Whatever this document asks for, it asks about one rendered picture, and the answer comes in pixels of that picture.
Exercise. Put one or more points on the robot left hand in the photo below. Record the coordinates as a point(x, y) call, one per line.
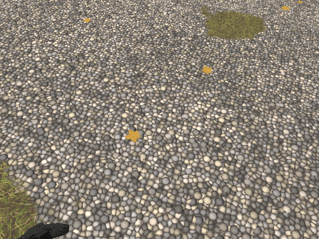
point(46, 231)

